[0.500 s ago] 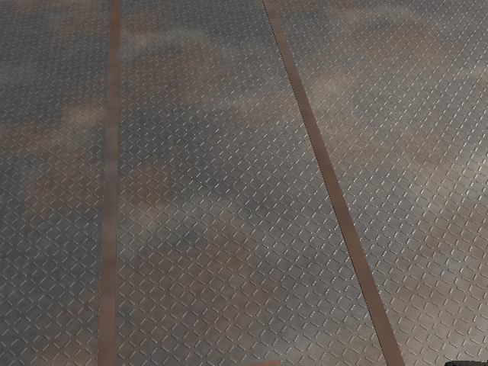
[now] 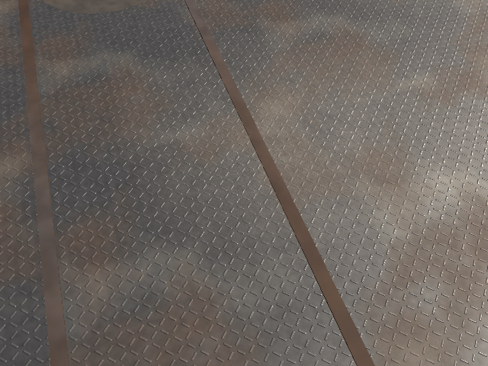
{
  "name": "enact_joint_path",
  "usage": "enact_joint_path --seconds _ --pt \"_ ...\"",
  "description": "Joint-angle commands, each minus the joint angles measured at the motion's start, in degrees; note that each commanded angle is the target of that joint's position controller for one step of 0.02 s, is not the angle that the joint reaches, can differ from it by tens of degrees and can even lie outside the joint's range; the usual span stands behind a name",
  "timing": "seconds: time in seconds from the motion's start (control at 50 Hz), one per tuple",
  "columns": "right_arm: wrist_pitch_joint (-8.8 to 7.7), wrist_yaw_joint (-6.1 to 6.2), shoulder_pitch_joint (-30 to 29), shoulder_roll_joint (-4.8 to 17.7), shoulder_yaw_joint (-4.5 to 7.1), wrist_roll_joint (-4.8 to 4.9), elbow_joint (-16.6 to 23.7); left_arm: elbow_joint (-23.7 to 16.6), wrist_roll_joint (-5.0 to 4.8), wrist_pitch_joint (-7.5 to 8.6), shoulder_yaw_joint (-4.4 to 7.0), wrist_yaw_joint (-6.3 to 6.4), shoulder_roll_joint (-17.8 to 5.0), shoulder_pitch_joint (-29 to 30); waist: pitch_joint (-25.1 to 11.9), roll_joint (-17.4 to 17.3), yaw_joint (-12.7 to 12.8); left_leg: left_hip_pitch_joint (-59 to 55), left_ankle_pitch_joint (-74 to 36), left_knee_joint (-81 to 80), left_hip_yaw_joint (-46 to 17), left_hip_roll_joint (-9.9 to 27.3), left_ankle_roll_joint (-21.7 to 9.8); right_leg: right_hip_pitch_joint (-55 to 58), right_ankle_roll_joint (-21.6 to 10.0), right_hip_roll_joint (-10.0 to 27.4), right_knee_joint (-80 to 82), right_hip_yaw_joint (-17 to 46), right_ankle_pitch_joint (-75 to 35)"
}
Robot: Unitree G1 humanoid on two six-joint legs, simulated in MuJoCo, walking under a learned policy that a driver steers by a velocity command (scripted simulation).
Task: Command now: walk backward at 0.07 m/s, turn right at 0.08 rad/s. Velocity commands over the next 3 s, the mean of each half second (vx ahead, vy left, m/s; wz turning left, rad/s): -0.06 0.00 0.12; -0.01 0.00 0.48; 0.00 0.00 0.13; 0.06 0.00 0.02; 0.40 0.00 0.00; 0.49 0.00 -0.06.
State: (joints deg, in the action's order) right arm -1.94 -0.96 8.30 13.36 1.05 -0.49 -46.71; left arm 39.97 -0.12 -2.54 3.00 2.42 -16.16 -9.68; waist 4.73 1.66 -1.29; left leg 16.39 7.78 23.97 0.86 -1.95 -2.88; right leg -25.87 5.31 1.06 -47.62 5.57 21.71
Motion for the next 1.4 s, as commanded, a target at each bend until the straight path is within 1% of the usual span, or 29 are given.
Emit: enact_joint_path --seconds 0.02,0.12,0.18,0.2,0.22,0.24,0.26,0.3,0.34,0.4,0.52,0.6,0.62,0.64,0.66,0.68,0.7,0.74,0.76,0.9,1.04,1.12,1.14,1.16,1.18,1.2,1.22,1.3,1.4 --pt "0.99 1.03 -2.49 11.66 3.01 0.17 2.8 -1.3 0.16 -0.94 1.85 0.54 -5.29 -5.36 -10.96 -8.52 1.42 -5.97 -36.9 -3.38 -10.75 16.66 -11.82 5.92 -0.2 0.13 -1.56 -1.37 0.11" --pt "3.05 2.5 -2.32 11.56 3.12 0.62 0.77 -0.4 -0.28 -0.38 1.65 0.65 -4.18 -3.27 -9.88 -8.94 0.08 -8.46 -28.21 -2.44 -13.65 17.86 -11.87 6.0 -1.36 0.37 4.04 -2.34 1.87" --pt "4.1 3.06 -2.69 10.89 2.85 1.75 -0.36 2.01 -0.62 0.71 1.61 -0.53 -3.3 -5.56 -9.0 -9.03 1.77 -5.85 -15.48 -0.72 -12.4 14.6 -7.84 14.13 -4.16 -0.98 22.92 -5.18 -10.93" --pt "3.99 2.95 0.41 9.81 2.6 1.75 -1.4 1.71 0.0 0.86 2.06 -0.7 -5.79 -4.5 -8.46 -5.54 0.56 -2.42 -6.61 1.19 -10.62 11.81 -4.08 17.79 -6.46 2.03 27.64 -1.05 -17.25" --pt "3.23 2.21 2.78 6.84 1.78 -0.26 -1.17 0.83 0.93 0.51 2.86 -0.22 -10.28 -2.79 -9.58 7.56 -2.8 4.59 8.46 8.53 -4.36 5.44 -0.04 22.99 -10.91 12.52 27.26 9.31 -33.01" --pt "2.76 2.13 -1.06 8.06 2.3 -0.16 -0.16 0.31 2.06 0.93 2.7 -0.57 -9.81 -0.98 -8.33 12.55 0.05 5.05 22.04 13.43 -1.6 0.89 2.8 13.97 -18.99 18.98 29.02 12.95 -32.51" --pt "2.83 2.22 -4.78 11.85 3.54 0.49 0.1 0.05 3.09 1.87 2.64 -0.74 -9.17 -0.39 -6.91 8.97 2.32 4.89 25.47 24.06 -3.71 0.7 3.79 11.46 -21.37 18.77 30.93 13.19 -30.22" --pt "4.0 2.9 -2.16 12.61 5.1 2.15 -1.75 0.86 2.26 3.13 2.78 -0.2 -9.44 1.47 -5.95 6.39 1.06 10.48 25.26 38.77 -7.39 -1.24 4.82 14.32 -19.4 15.85 29.91 8.73 -32.5" --pt "5.11 3.54 0.93 11.98 5.54 2.09 -2.8 0.79 0.75 3.58 1.96 0.09 -7.03 3.82 -5.61 5.39 -0.4 13.09 21.94 44.73 -8.92 -1.66 6.6 16.76 -17.89 14.77 28.25 5.02 -35.8" --pt "5.27 3.49 -0.56 10.11 5.27 2.44 -1.38 1.88 0.51 2.8 1.52 0.86 -5.6 2.55 -6.11 6.16 1.17 15.41 18.18 39.73 -6.12 -0.45 8.89 22.32 -17.9 14.16 28.19 2.38 -30.87" --pt "5.42 1.7 -1.63 8.78 4.07 2.23 1.87 3.22 0.79 1.59 3.08 1.38 -9.91 2.83 -7.4 8.17 3.35 5.71 19.54 22.57 0.49 3.25 8.15 21.41 -18.28 16.31 28.35 0.26 -27.03" --pt "5.95 0.3 4.8 9.66 4.68 1.84 0.78 3.62 -0.71 1.41 3.69 0.85 -11.0 5.71 -8.04 7.44 -0.29 -3.39 9.97 7.9 4.27 2.3 3.89 17.67 -15.77 16.33 24.66 -3.04 -27.68" --pt "6.05 0.11 7.35 10.3 5.05 1.6 -0.09 4.49 -1.27 1.32 3.68 0.71 -10.2 4.73 -7.88 5.66 -1.24 -7.66 4.75 1.2 3.92 1.26 1.69 14.92 -12.74 14.67 21.29 -5.45 -23.32" --pt "6.06 0.49 8.39 13.01 5.87 1.45 0.01 5.51 -0.76 1.31 3.41 0.34 -8.03 2.23 -6.87 -2.99 -0.53 -13.52 -5.45 -3.67 -5.03 5.66 -1.58 6.79 -7.38 10.65 11.44 -10.8 -13.18" --pt "5.81 1.48 8.7 19.75 7.17 1.61 1.52 2.52 2.43 1.35 2.24 0.05 -4.26 3.99 -5.67 -20.61 0.9 -18.65 -28.53 -3.2 -26.02 20.81 -10.45 -10.22 -0.95 1.35 -4.29 -14.34 14.89" --pt "3.98 0.7 9.29 19.48 6.7 -1.74 2.69 -0.02 1.57 1.73 2.65 0.69 -5.1 11.78 -7.73 -14.84 -3.76 -11.11 -21.23 -7.39 -32.27 24.75 -18.04 -10.9 -1.35 -1.52 -14.57 -4.37 19.07" --pt "2.42 0.59 5.31 18.13 6.36 -1.88 3.27 0.52 0.12 1.55 3.42 0.96 -7.22 11.6 -5.74 -9.3 -1.32 -9.39 -12.39 -8.81 -27.02 21.46 -15.6 -10.87 -2.5 0.06 -17.99 -1.8 13.54" --pt "1.39 1.63 -0.86 14.13 5.43 0.86 4.61 3.23 0.08 1.17 4.23 1.67 -8.38 8.05 -3.66 -7.27 1.23 -8.97 -3.03 -8.85 -21.45 16.1 -9.31 -11.7 -2.85 1.24 -16.71 -0.81 3.91" --pt "1.39 2.08 -1.29 13.05 4.92 1.35 4.82 3.47 0.52 1.31 4.39 1.79 -8.37 7.24 -3.76 -7.84 1.66 -8.58 -3.61 -8.79 -20.43 14.7 -8.62 -10.82 -2.34 0.9 -16.82 -0.7 0.67" --pt "1.92 3.09 3.1 13.05 4.6 1.0 4.5 3.54 -0.15 2.83 3.93 1.01 -6.67 6.75 -6.19 -9.13 0.07 -14.27 -4.17 -7.62 -21.1 12.85 -9.25 -9.28 0.11 -0.37 -4.81 -0.23 -4.85" --pt "2.62 2.31 0.79 13.24 4.06 0.27 4.17 4.09 -0.61 3.85 3.06 -0.39 -6.9 5.96 -5.45 -10.15 -1.38 -8.19 -6.31 -5.7 -22.29 12.22 -10.25 3.01 -0.21 -0.05 7.43 -2.06 -2.14" --pt "3.03 2.17 -1.68 11.42 2.91 1.07 3.6 5.77 -0.43 4.8 2.43 -1.35 -5.85 1.95 -6.6 -8.48 1.81 -7.45 -14.87 -1.21 -22.48 10.46 -8.11 13.2 -2.27 -0.76 24.18 -3.29 -10.95" --pt "2.82 2.24 -0.26 10.51 2.53 1.08 3.03 6.16 0.24 5.07 2.37 -1.52 -6.6 0.91 -7.11 -6.73 2.28 -5.87 -13.21 -0.59 -22.0 8.88 -5.76 18.28 -3.42 0.9 29.67 -1.49 -20.3" --pt "2.29 2.23 1.85 9.08 2.02 -0.11 2.88 6.04 1.09 5.11 2.75 -1.3 -9.87 -0.24 -9.48 -1.25 0.99 -3.2 -6.72 3.28 -18.45 5.79 -2.58 24.19 -5.61 7.69 28.57 4.15 -33.4" --pt "1.92 1.98 5.37 8.78 2.22 -0.21 2.22 6.17 1.36 4.8 2.97 -1.3 -12.56 2.29 -9.49 7.11 -3.13 -0.33 6.82 5.29 -12.57 -0.12 0.06 24.4 -11.36 11.64 25.65 7.92 -41.35" --pt "2.05 2.14 4.13 9.55 2.15 -0.48 1.8 5.93 1.36 4.73 1.88 -1.61 -8.5 4.06 -10.05 7.48 -1.83 -3.2 10.61 4.63 -10.72 0.32 2.14 20.45 -15.12 13.41 27.36 9.82 -34.28" --pt "2.28 2.21 2.38 10.51 2.42 -0.46 1.82 6.01 1.21 4.84 1.25 -1.96 -6.84 5.26 -8.91 6.7 -1.34 -4.74 8.07 3.42 -10.42 0.98 2.75 18.93 -14.13 11.35 28.14 8.8 -27.52" --pt "3.27 2.25 1.08 10.42 2.53 -0.06 0.8 7.37 0.79 5.43 0.83 -1.99 -7.81 4.4 -6.33 3.32 0.38 -5.41 -1.99 1.02 -11.61 1.64 1.56 17.15 -8.29 4.87 26.55 2.76 -17.99" --pt "2.56 2.19 1.35 9.65 2.46 0.06 -1.39 8.96 0.49 4.89 0.17 -1.37 -7.08 3.23 -5.85 -0.85 1.61 -4.71 -4.59 -0.1 -12.31 1.84 1.39 18.49 -7.68 2.81 24.47 0.68 -17.96"
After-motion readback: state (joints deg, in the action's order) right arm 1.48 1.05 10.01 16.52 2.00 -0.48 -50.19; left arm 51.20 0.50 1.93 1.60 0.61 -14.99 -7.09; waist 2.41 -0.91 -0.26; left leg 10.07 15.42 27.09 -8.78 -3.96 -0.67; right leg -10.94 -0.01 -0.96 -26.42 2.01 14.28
